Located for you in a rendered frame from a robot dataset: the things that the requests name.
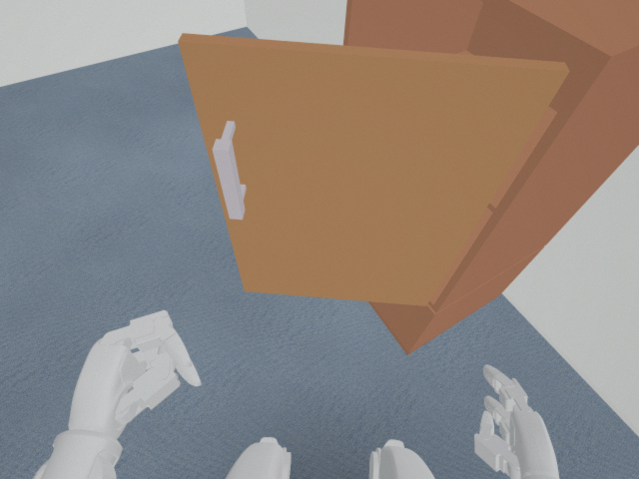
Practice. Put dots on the robot right hand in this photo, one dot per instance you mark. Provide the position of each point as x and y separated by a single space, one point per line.
522 429

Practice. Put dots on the robot left hand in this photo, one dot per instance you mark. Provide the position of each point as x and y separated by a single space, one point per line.
100 401

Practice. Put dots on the cupboard door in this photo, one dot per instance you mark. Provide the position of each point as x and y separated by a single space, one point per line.
366 169

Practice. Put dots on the robot left thigh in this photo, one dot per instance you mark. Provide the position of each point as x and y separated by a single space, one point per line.
262 460

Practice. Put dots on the robot left forearm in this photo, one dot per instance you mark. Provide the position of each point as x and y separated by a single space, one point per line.
82 454

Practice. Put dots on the robot thigh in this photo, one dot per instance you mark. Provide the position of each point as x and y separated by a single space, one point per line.
262 460
393 462

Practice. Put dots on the handle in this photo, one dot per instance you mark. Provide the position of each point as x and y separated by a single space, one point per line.
233 191

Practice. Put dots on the robot right thigh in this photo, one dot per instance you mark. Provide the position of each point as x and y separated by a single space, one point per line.
393 462

